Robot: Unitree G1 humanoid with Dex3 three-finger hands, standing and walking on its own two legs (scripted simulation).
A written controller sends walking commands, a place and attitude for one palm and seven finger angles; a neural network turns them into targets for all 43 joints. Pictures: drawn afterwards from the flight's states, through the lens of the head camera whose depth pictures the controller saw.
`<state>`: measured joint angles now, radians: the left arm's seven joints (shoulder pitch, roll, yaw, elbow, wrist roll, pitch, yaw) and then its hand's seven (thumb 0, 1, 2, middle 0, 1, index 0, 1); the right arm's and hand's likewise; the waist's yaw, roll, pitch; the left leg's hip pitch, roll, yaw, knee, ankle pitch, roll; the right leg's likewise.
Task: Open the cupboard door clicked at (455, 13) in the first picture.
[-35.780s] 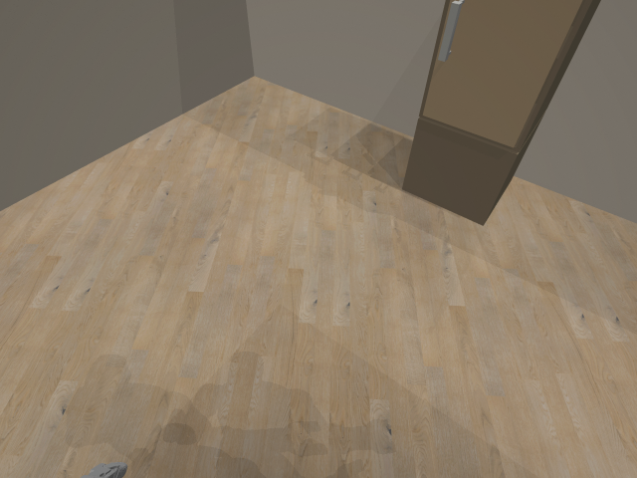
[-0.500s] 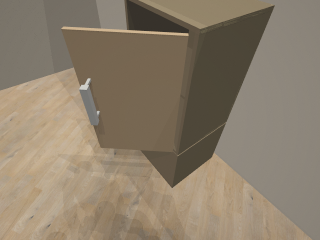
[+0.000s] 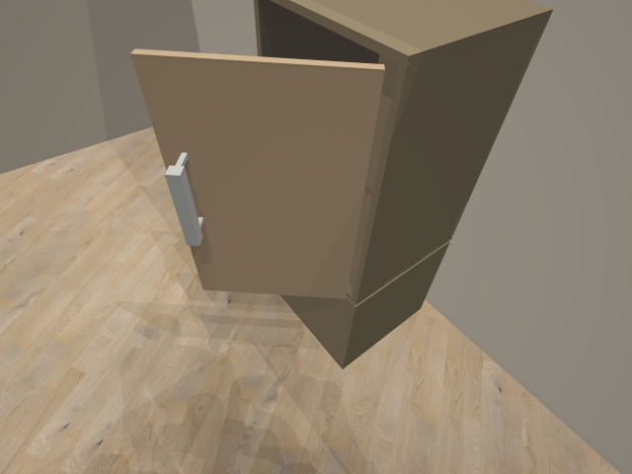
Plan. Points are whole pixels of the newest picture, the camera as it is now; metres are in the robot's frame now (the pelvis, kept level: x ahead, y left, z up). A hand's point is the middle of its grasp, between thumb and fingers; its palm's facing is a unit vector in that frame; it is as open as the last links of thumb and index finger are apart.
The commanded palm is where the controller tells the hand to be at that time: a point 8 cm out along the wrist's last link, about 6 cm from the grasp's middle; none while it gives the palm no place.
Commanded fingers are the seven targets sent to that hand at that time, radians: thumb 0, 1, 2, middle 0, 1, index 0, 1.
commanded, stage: shuffle to correct the standing spot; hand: left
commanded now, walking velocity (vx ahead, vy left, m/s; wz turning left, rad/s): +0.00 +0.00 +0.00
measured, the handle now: (189, 200) +0.57 +0.28 -0.01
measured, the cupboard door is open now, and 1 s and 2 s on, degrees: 49 49 49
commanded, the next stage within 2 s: come to a stop and stand still in 0.24 s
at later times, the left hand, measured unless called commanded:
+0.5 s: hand out of the picture -0.01 +0.22 -0.19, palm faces +0.04 -0.98 -0.17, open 7.3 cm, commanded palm none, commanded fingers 0.00 0.90 0.90 -0.20 -0.30 -0.20 -0.30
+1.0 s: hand out of the picture +0.03 +0.22 -0.19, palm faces -0.02 -0.98 -0.19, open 7.3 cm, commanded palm none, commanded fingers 0.00 0.90 0.90 -0.20 -0.30 -0.20 -0.30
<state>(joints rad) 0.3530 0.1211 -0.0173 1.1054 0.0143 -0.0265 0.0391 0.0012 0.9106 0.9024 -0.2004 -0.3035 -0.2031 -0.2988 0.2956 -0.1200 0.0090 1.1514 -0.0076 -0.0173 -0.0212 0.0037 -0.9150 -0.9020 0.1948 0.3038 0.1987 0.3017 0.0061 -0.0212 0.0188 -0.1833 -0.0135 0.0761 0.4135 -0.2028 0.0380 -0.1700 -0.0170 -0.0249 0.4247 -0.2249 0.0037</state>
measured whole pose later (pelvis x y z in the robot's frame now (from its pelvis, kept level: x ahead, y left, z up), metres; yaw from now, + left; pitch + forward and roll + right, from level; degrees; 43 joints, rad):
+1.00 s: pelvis +0.00 +0.04 -0.01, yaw -1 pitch +1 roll +0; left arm 0.27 0.17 0.00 1.06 0.02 -0.01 0.05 0.00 0.93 0.90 -0.20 -0.30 -0.20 -0.30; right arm 0.34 -0.12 0.00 1.09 -0.02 -0.02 -0.02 0.00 -0.91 -0.90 0.20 0.30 0.20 0.30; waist -0.02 -0.02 0.00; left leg -0.29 -0.06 0.12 0.53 -0.27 0.11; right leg -0.21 -0.06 0.03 0.53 -0.33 -0.01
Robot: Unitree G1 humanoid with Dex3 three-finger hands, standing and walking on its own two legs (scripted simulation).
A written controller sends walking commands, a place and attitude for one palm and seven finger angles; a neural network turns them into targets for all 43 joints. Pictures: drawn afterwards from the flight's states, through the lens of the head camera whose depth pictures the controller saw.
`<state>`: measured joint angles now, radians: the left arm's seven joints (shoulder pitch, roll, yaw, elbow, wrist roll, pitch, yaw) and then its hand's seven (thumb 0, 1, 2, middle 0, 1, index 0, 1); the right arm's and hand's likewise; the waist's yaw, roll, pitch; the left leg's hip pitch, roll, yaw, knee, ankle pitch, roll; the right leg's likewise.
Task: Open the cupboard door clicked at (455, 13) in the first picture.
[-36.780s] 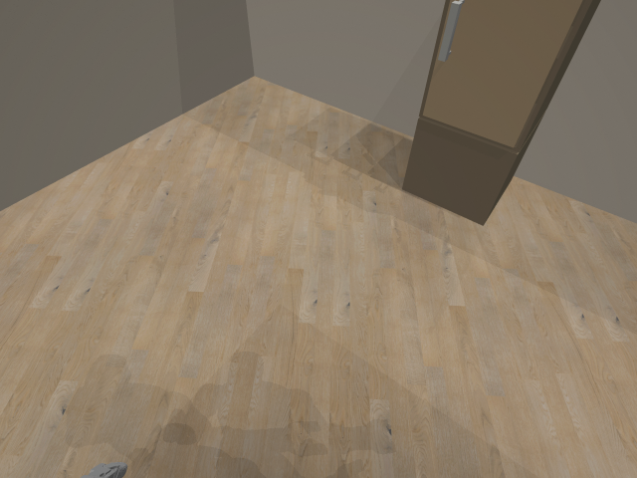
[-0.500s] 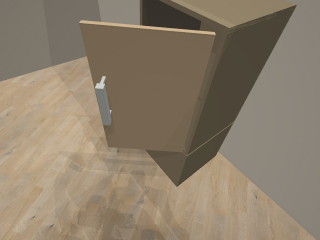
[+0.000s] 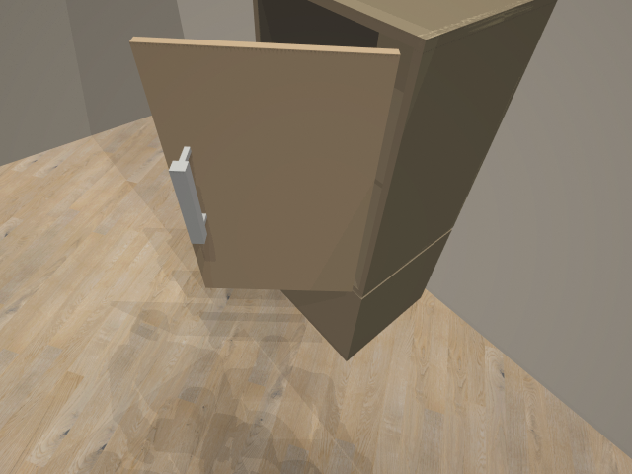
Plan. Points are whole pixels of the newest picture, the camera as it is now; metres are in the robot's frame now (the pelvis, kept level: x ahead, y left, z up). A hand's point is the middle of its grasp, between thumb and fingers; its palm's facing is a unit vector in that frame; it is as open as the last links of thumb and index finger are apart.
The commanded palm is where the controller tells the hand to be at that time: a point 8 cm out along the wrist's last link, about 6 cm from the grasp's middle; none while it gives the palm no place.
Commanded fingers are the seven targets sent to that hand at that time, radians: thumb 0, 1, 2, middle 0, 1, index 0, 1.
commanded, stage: come to a stop and stand still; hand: left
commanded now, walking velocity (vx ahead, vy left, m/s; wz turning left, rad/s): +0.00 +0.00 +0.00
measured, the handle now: (192, 197) +0.56 +0.25 +0.00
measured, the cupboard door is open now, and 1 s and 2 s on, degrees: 49 49 49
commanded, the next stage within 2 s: look again from close up in 0.84 s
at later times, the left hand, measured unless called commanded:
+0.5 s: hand out of the picture -0.05 +0.10 -0.16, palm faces +0.02 -0.98 -0.17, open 7.3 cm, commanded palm none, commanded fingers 0.00 0.90 0.90 -0.20 -0.30 -0.20 -0.30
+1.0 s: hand out of the picture -0.01 +0.09 -0.16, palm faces +0.03 -0.98 -0.19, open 7.3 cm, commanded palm none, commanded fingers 0.00 0.90 0.90 -0.20 -0.30 -0.20 -0.30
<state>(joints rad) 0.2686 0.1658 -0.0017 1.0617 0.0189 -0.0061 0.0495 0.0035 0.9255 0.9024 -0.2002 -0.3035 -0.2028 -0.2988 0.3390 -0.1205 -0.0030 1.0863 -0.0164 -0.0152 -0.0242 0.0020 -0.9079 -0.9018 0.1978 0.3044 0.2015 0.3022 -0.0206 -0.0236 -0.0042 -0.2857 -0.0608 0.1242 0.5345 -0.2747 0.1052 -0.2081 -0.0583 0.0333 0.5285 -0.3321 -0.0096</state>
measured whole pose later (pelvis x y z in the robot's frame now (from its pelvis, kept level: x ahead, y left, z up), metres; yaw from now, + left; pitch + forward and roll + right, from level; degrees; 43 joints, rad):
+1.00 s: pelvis +0.00 -0.07 +0.01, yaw +1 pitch -1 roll +1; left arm 0.31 0.14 -0.02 1.11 0.01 -0.03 0.04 0.00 0.91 0.90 -0.20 -0.30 -0.20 -0.30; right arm 0.26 -0.15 0.01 1.15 -0.01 -0.02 -0.03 0.01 -0.92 -0.90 0.19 0.30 0.20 0.30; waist 0.00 0.00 0.03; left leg -0.20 0.02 0.07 0.43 -0.22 0.00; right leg -0.13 0.03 -0.01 0.46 -0.31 -0.04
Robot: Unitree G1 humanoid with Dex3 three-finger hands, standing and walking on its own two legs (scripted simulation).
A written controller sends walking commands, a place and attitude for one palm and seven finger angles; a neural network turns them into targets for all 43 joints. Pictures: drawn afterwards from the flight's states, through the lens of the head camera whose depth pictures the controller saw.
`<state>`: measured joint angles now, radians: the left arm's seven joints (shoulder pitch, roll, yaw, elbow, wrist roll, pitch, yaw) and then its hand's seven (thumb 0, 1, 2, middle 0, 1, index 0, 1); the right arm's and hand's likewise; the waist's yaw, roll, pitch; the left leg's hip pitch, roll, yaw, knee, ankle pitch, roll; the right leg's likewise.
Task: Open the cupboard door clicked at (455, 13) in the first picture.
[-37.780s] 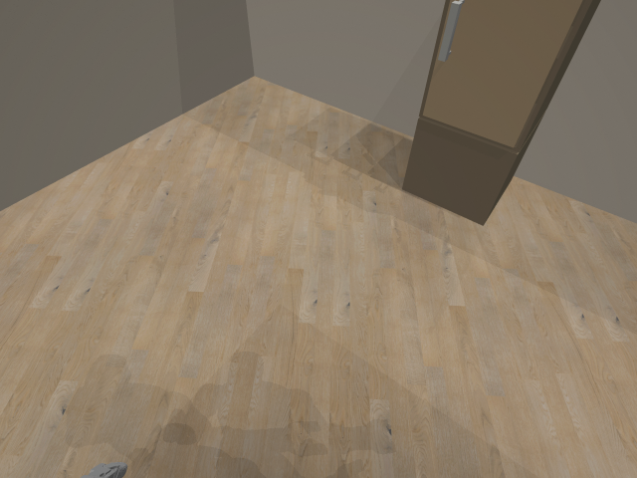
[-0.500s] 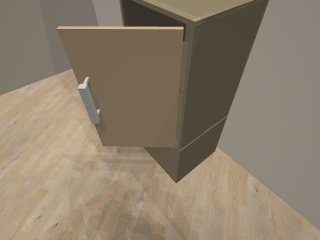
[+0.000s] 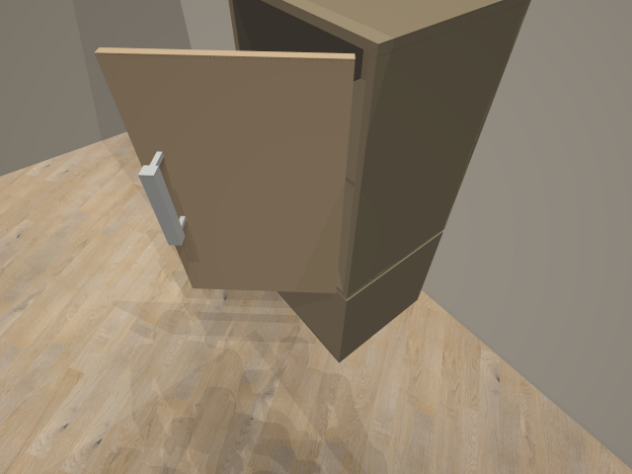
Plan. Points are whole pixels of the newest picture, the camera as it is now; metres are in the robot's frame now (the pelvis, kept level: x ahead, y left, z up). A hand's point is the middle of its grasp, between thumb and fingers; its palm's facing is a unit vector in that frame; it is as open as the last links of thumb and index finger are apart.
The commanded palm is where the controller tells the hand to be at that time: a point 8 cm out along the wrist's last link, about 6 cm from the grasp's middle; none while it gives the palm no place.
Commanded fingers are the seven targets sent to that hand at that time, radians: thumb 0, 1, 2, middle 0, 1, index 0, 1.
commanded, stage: look again from close up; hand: left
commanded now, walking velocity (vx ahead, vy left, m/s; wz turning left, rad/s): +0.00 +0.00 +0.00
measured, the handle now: (167, 200) +0.56 +0.31 -0.01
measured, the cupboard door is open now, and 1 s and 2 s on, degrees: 49 49 49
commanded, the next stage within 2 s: shuffle to correct the standing spot in 0.46 s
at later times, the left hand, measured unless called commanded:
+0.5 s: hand out of the picture +0.00 +0.17 -0.17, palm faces +0.03 -0.98 -0.19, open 7.3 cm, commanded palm none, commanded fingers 0.00 0.90 0.90 -0.20 -0.30 -0.20 -0.30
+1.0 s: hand out of the picture -0.01 +0.23 -0.19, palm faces +0.09 -0.97 -0.22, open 7.3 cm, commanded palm none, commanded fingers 0.00 0.90 0.90 -0.20 -0.30 -0.20 -0.30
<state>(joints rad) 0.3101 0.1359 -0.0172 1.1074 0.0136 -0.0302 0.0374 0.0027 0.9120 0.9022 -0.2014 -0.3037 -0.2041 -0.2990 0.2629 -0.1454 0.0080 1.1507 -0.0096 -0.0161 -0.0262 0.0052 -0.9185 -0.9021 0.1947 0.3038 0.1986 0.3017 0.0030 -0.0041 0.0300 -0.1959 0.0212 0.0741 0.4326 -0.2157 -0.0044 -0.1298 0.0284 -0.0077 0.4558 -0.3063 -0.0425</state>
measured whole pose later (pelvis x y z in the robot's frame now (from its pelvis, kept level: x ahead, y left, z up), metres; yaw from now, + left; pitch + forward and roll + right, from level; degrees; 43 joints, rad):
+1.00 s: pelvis +0.02 +0.05 -0.01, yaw +0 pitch -1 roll +2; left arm 0.33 0.17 0.05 1.06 0.02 0.03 0.04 0.00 0.91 0.90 -0.20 -0.30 -0.21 -0.30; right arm 0.24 -0.18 -0.03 1.04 -0.02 0.01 -0.02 0.00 -0.91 -0.90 0.19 0.30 0.20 0.30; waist 0.04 -0.05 0.05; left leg -0.23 -0.04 0.14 0.53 -0.30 0.07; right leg -0.24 -0.06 0.01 0.75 -0.49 -0.01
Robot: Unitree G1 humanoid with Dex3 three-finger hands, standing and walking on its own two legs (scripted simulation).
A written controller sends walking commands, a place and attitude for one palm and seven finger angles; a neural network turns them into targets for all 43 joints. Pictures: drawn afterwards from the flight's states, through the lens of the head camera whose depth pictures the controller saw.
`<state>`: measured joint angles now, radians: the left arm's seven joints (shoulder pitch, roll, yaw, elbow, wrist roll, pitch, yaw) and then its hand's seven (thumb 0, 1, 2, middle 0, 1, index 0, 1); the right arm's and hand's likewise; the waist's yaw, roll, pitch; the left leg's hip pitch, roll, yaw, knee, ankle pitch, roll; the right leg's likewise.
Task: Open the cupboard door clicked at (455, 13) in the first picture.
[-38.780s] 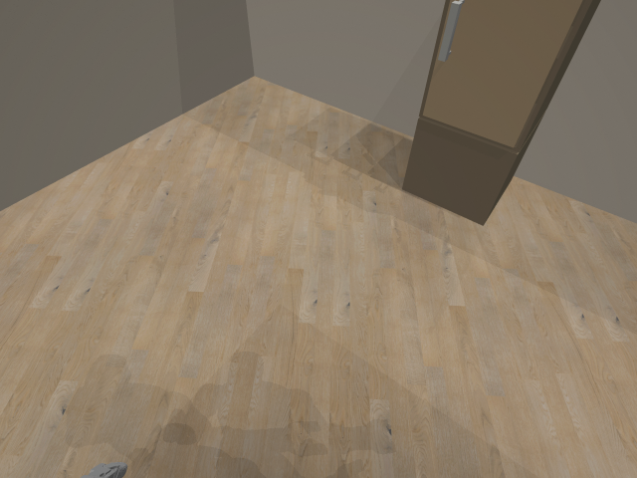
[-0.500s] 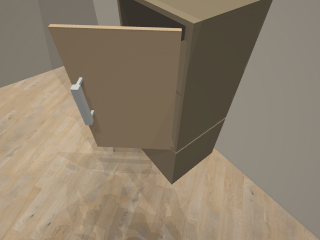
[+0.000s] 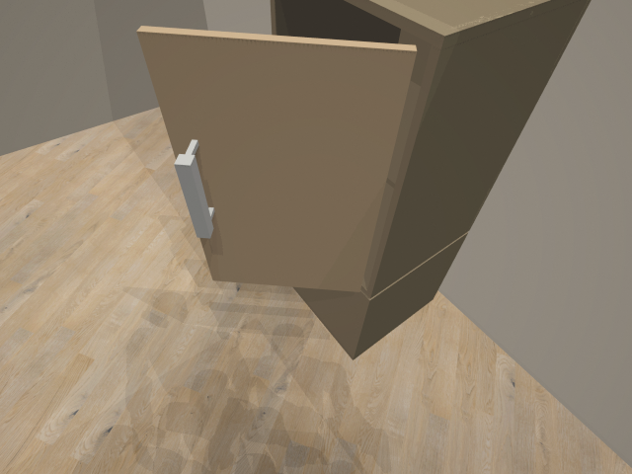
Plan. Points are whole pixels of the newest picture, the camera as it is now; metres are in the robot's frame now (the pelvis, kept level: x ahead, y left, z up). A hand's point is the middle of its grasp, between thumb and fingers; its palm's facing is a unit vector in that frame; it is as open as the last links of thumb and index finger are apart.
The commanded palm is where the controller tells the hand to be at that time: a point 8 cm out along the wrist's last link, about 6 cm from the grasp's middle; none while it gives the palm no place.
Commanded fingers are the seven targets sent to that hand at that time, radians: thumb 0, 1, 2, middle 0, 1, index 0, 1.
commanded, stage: come to a stop and stand still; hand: left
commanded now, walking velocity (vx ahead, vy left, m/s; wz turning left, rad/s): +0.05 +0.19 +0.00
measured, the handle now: (199, 191) +0.54 +0.26 +0.00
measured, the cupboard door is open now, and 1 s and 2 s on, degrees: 49 49 49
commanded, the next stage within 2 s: look again from close up in 1.30 s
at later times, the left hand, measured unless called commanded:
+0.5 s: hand out of the picture +0.04 +0.18 -0.16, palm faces +0.01 -0.97 -0.23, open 7.2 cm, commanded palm none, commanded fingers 0.00 0.90 0.90 -0.20 -0.30 -0.20 -0.30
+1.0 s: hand out of the picture -0.01 +0.13 -0.16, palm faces +0.02 -0.99 -0.17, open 7.3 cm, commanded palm none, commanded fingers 0.00 0.90 0.90 -0.20 -0.30 -0.20 -0.30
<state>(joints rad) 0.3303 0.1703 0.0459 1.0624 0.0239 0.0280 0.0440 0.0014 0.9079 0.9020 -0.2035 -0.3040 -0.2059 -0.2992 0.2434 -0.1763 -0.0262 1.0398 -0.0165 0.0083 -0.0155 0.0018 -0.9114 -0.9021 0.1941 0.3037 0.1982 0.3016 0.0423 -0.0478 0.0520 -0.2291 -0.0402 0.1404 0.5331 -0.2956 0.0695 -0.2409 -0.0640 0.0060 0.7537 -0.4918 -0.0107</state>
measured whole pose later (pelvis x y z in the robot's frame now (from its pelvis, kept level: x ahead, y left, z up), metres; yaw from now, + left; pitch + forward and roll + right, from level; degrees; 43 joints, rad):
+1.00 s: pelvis +0.01 -0.02 +0.01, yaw +0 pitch -1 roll +1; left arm 0.32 0.12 -0.04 1.11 0.01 -0.03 0.03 0.00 0.91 0.90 -0.20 -0.30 -0.20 -0.30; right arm 0.26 -0.17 0.02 1.11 -0.01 -0.02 -0.02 0.00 -0.92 -0.90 0.19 0.30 0.20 0.30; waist 0.01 0.00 0.02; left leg -0.17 0.00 0.11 0.44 -0.25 0.03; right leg -0.17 0.02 -0.05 0.47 -0.28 -0.05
